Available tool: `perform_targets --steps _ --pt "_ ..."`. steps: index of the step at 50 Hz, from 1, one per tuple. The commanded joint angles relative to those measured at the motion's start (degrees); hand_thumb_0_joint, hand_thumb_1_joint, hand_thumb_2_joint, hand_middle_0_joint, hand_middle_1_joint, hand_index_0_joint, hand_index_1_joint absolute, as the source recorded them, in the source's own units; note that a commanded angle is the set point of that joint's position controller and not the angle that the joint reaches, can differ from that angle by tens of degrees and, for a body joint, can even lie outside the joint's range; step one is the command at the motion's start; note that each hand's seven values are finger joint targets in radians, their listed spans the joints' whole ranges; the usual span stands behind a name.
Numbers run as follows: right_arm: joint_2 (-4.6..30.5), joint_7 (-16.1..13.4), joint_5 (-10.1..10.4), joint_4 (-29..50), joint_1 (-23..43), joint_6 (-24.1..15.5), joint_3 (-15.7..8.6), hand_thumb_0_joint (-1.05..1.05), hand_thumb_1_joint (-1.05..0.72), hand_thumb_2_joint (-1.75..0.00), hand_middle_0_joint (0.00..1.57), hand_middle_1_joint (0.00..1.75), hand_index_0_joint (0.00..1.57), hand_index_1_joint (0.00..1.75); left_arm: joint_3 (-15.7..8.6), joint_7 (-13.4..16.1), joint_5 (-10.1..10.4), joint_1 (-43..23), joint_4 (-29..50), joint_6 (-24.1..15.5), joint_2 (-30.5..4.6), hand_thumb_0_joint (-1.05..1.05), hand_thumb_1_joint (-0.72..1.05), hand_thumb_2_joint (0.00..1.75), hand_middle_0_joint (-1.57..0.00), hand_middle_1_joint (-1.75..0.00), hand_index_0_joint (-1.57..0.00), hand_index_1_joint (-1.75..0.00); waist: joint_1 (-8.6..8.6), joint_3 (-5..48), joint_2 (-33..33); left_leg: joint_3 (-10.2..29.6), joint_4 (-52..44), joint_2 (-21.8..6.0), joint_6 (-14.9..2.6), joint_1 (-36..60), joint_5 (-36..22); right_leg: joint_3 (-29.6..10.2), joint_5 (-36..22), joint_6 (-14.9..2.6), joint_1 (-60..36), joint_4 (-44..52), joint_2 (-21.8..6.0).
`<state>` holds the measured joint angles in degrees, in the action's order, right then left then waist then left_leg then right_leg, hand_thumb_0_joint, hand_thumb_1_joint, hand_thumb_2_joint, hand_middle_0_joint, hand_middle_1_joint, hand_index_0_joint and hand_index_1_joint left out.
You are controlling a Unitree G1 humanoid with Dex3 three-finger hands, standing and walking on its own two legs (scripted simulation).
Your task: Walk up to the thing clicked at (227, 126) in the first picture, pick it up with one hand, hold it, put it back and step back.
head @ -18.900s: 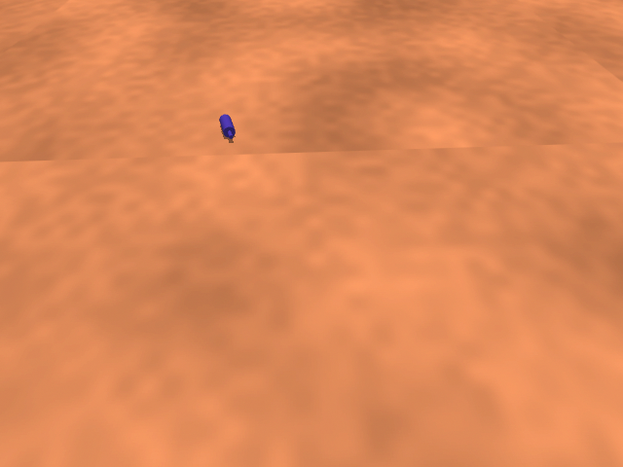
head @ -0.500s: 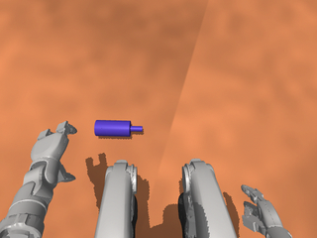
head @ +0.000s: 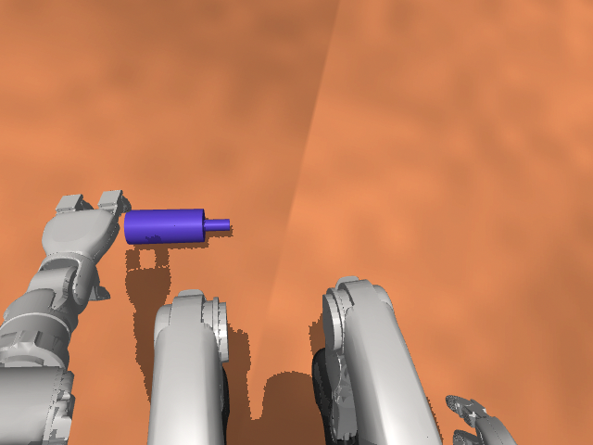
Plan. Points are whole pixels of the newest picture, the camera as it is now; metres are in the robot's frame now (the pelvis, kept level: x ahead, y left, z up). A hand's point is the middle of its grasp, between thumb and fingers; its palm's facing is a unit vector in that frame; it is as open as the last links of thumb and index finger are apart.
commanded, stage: rise first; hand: left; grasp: from above
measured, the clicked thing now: (180, 226) +0.50 +0.18 -0.34
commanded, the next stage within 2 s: none
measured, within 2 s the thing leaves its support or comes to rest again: neither
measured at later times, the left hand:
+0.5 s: hand (117, 245) +0.42 +0.26 -0.21, palm faces -0.47 -0.02 -0.88, open 14.0 cm
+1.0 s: hand (127, 239) +0.44 +0.25 -0.23, palm faces -0.47 -0.02 -0.88, open 13.9 cm
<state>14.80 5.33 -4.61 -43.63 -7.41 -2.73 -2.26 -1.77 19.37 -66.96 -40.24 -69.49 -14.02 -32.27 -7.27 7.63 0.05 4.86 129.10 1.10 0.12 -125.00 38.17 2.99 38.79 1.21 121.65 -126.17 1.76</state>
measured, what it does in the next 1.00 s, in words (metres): stands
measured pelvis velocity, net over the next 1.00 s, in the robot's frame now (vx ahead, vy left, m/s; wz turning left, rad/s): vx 0.01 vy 0.00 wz -0.03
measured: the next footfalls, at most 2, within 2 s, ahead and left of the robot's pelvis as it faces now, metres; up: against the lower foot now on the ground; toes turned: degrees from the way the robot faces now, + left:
none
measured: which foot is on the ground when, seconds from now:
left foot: down 0.00-1.00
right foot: down 0.00-1.00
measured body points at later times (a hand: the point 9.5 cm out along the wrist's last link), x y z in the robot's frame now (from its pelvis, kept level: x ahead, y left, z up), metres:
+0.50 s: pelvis +0.01 +0.00 -0.03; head +0.23 +0.05 +0.36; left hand +0.44 +0.26 -0.16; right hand +0.09 -0.27 -0.16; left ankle +0.09 +0.12 -0.34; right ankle +0.10 -0.12 -0.34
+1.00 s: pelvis +0.01 +0.00 -0.04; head +0.24 +0.05 +0.34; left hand +0.46 +0.25 -0.18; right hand +0.07 -0.28 -0.16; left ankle +0.09 +0.12 -0.34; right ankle +0.10 -0.12 -0.34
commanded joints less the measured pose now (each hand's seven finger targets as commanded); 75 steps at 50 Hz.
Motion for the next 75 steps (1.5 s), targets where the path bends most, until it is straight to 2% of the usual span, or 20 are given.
perform_targets --steps 1,10,11,20,21,23,26,29,31,42,43,50,51,54,55,57,60,63,67,75 --pt "12.2 -0.3 -0.7 2.1 -8.8 -0.9 -3.9 0.0 -0.9 -0.9 0.2 0.3 0.2 0.3 -2.1 4.0 -1.5 -16.8 4.8 -0.3 -13.1 0.0 -0.54 1.02 -0.06 -0.99 -0.06 -0.98 0.14 35.5 -11.1 -2.7 -14.3 0.6 -1.48 29.3 -5.7 3.9 -6.9 -3.81 -13.1 12.7 0.7" --pt "11.7 0.3 -1.7 1.9 -8.6 -0.5 -3.4 0.0 -0.9 -0.9 0.2 0.3 0.2 0.3 -1.0 5.7 -4.0 -20.3 1.9 -0.5 -12.5 0.0 -0.52 1.0 -0.07 -0.99 -0.08 -0.98 -1.09 35.5 -9.9 -3.4 -10.9 0.7 -2.08 26.2 -7.5 4.0 -9.2 -3.49 -13.3 11.0 1.1" --pt "12.2 0.4 -1.8 0.7 -9.6 -0.4 -3.4 0.0 -0.9 -0.9 0.2 0.3 0.2 0.3 -1.6 6.0 -4.6 -20.8 1.0 -0.6 -14.0 0.0 -0.52 0.99 -0.07 -0.99 -0.08 -0.98 -1.32 35.0 -10.4 -3.1 -10.7 0.5 -2.03 25.8 -7.1 4.2 -8.9 -3.45 -12.6 10.5 1.0" --pt "12.1 0.6 -2.4 0.9 -8.7 -0.1 -3.0 0.0 -0.9 -0.9 0.2 0.3 0.2 0.3 -1.4 7.8 -6.6 -22.4 0.0 -1.2 -14.1 0.0 -0.5 0.97 -0.07 -1.01 -0.09 -0.99 -1.15 36.0 -12.5 -2.5 -9.8 0.3 -1.66 26.8 -7.6 4.8 -9.3 -3.74 -10.0 8.1 1.1" --pt "12.4 0.7 -2.6 1.0 -9.0 -0.1 -2.8 0.0 -0.9 -0.9 0.2 0.3 0.2 0.3 -1.6 8.1 -6.6 -23.1 -0.5 -1.2 -13.9 0.0 -0.51 0.98 -0.07 -1.0 -0.08 -0.98 -2.08 35.2 -12.6 -2.5 -9.5 0.4 -1.76 25.5 -7.4 4.8 -9.3 -3.58 -10.2 7.8 1.0" --pt "11.9 0.7 -2.6 0.9 -8.9 -0.1 -2.6 0.0 -0.91 -0.9 0.2 0.3 0.2 0.3 -1.8 8.6 -6.1 -22.4 -1.5 -1.1 -13.9 0.0 -0.5 0.98 -0.07 -1.01 -0.09 -0.99 -1.49 35.3 -10.8 -2.9 -8.9 0.5 -2.03 24.3 -7.3 4.6 -9.3 -3.6 -10.8 8.0 1.3" --pt "11.9 0.8 -3.0 0.8 -9.7 -0.2 -2.1 0.0 -0.91 -0.9 0.2 0.3 0.2 0.3 -2.2 8.9 -6.3 -23.0 -2.1 -0.9 -14.9 0.0 -0.5 0.97 -0.07 -1.01 -0.09 -0.99 -2.49 35.1 -9.5 -3.7 -7.3 0.7 -2.6 22.1 -8.2 4.1 -10.9 -3.06 -13.6 8.8 1.2" --pt "11.9 0.7 -3.2 0.3 -9.9 -0.3 -2.2 0.0 -0.9 -0.9 0.2 0.3 0.2 0.3 -2.4 9.2 -5.8 -23.8 -1.9 -0.6 -15.1 0.0 -0.49 0.97 -0.07 -1.02 -0.09 -1.0 -1.78 36.3 -10.7 -3.8 -7.0 0.4 -2.44 23.1 -8.2 4.0 -10.7 -3.21 -13.0 8.3 1.3" --pt "12.4 0.8 -3.3 0.4 -10.2 -0.5 -2.1 0.0 -0.9 -0.9 0.2 0.3 0.2 0.3 -2.3 9.5 -6.0 -24.0 -2.5 -0.5 -14.6 0.0 -0.5 0.98 -0.06 -1.01 -0.08 -0.99 -2.9 35.4 -11.6 -3.2 -7.3 0.3 -2.19 23.5 -7.6 4.7 -10.0 -3.36 -11.4 7.7 1.3" --pt "12.9 1.0 -3.5 0.2 -10.2 -0.5 -1.4 0.0 -0.9 -0.9 0.2 0.3 0.2 0.3 -2.8 9.8 -6.1 -24.5 -3.4 -0.1 -15.8 0.0 -0.5 0.98 -0.06 -1.02 -0.08 -1.0 -2.85 35.2 -12.1 -3.1 -6.5 0.5 -2.12 22.0 -8.0 5.0 -10.6 -3.46 -11.0 6.4 1.3" --pt "12.7 1.1 -3.5 0.2 -10.3 -0.5 -1.4 0.0 -0.9 -0.9 0.2 0.3 0.2 0.3 -1.7 9.6 -6.2 -23.6 -3.8 -0.1 -14.7 0.0 -0.5 0.98 -0.06 -1.03 -0.08 -1.01 -3.26 35.0 -12.4 -3.2 -6.1 0.5 -2.12 22.5 -8.8 4.9 -11.7 -3.43 -11.9 6.5 1.4" --pt "13.1 1.2 -3.7 0.0 -10.9 -0.5 -0.9 0.0 -0.9 -0.9 0.2 0.3 0.2 0.3 -2.1 10.0 -6.1 -25.4 -4.8 -0.2 -15.6 0.0 -0.5 0.98 -0.06 -1.03 -0.08 -1.01 -4.16 34.7 -10.4 -2.9 -4.8 0.4 -2.45 20.7 -9.0 5.1 -12.1 -3.14 -11.8 6.4 1.5" --pt "13.1 1.2 -3.8 0.1 -10.7 -0.4 -0.8 0.0 -0.9 -0.9 0.2 0.3 0.2 0.3 -2.2 10.1 -6.1 -25.5 -4.5 -0.3 -15.9 0.0 -0.58 1.06 -0.08 -0.96 -0.05 -0.99 -3.86 35.0 -11.5 -3.0 -5.0 0.5 -2.34 21.1 -8.8 5.0 -11.8 -3.24 -12.0 6.4 1.5" --pt "13.2 1.2 -3.7 0.1 -10.5 -0.5 -0.7 0.0 -0.91 -0.9 0.2 0.3 0.2 0.3 -2.0 10.1 -6.3 -26.1 -4.3 -0.4 -15.9 0.0 -0.51 1.0 -0.09 -0.99 -0.09 -0.99 -3.59 35.2 -12.8 -2.8 -5.5 0.4 -1.98 21.9 -8.3 5.4 -10.9 -3.49 -11.0 5.9 1.5" --pt "13.2 1.4 -3.8 0.3 -10.7 -0.6 -0.6 0.0 -0.9 -0.9 0.2 0.3 0.2 0.3 -1.4 9.9 -6.4 -25.4 -6.4 -0.3 -15.1 0.0 -0.51 0.99 -0.08 -1.0 -0.09 -0.99 -4.78 33.7 -12.3 -2.6 -5.1 0.4 -2.04 21.2 -8.1 5.6 -10.9 -3.47 -10.6 5.6 1.6" --pt "13.3 1.4 -4.0 0.2 -10.7 -0.6 -0.2 0.0 -0.91 -0.9 0.2 0.3 0.2 0.3 -1.0 9.9 -6.7 -25.7 -6.8 -0.4 -15.1 0.0 -0.52 1.0 -0.08 -1.01 -0.08 -1.0 -5.0 33.7 -11.9 -2.6 -4.9 0.5 -2.2 20.7 -8.0 5.5 -11.2 -3.38 -11.1 5.9 1.7" --pt "13.4 1.3 -4.0 0.2 -10.4 -0.6 0.0 0.0 -0.91 -0.9 0.2 0.3 0.2 0.3 -2.0 10.4 -6.3 -26.9 -5.1 -0.6 -16.7 0.0 -0.52 1.01 -0.08 -1.0 -0.08 -0.99 -3.94 35.0 -13.0 -2.8 -4.8 0.5 -2.09 21.2 -8.4 5.4 -11.4 -3.38 -11.2 5.8 1.7" --pt "13.4 1.4 -4.2 0.1 -10.5 -0.8 0.2 0.0 -0.9 -0.9 0.2 0.3 0.2 0.3 -1.1 10.4 -6.8 -26.9 -7.8 -0.3 -15.4 0.0 -0.52 1.0 -0.08 -1.01 -0.08 -1.0 -5.41 32.2 -12.9 -2.7 -4.7 0.5 -2.03 20.0 -7.7 5.7 -10.8 -3.41 -10.1 5.4 1.7" --pt "13.8 1.4 -4.3 0.3 -10.5 -0.8 0.6 0.0 -0.9 -0.9 0.2 0.3 0.2 0.3 -1.8 10.4 -6.6 -28.0 -6.5 -0.4 -17.7 0.0 -0.52 1.01 -0.08 -1.02 -0.08 -1.01 -4.75 33.8 -14.0 -2.8 -4.5 0.5 -2.09 20.0 -7.7 5.5 -10.9 -3.36 -11.2 5.6 1.7" --pt "14.3 1.5 -4.4 0.4 -10.7 -1.1 1.1 0.0 -0.91 -0.9 0.2 0.3 0.2 0.3 -1.9 10.3 -7.0 -28.5 -8.7 0.1 -18.5 0.0 -0.53 1.01 -0.07 -1.02 -0.07 -1.02 -5.52 32.7 -15.2 -2.4 -4.4 0.3 -1.77 20.5 -7.4 6.1 -10.5 -3.56 -9.2 4.7 1.6"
